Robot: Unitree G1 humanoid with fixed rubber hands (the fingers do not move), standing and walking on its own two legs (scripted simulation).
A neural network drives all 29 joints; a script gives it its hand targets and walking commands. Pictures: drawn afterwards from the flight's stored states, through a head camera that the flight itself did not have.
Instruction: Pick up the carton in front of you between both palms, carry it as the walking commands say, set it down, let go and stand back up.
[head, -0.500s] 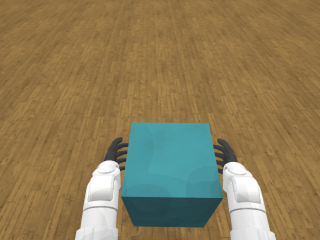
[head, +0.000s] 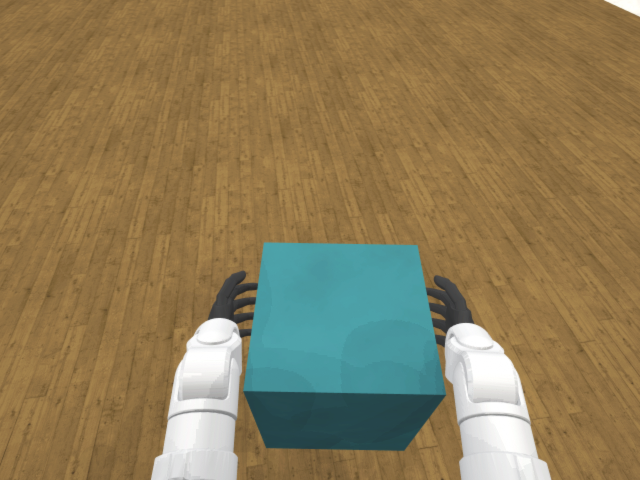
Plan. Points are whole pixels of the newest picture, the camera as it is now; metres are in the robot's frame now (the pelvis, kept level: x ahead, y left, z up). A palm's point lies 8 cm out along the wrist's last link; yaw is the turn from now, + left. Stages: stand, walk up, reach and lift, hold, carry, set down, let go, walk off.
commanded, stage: set down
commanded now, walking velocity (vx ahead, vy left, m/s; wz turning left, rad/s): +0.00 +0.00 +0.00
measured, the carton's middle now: (337, 352) +0.29 +0.00 -0.04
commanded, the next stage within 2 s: none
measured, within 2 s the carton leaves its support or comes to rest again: neither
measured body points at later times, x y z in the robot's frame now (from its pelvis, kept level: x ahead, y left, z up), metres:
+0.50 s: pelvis -0.03 +0.03 -0.04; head +0.08 +0.04 +0.40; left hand +0.36 +0.14 -0.08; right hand +0.33 -0.16 -0.07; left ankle +0.07 +0.12 -0.74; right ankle -0.01 -0.11 -0.74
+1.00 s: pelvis -0.04 +0.00 -0.17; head +0.18 +0.01 +0.22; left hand +0.40 +0.16 -0.25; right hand +0.40 -0.15 -0.25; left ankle +0.07 +0.12 -0.74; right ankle -0.01 -0.11 -0.74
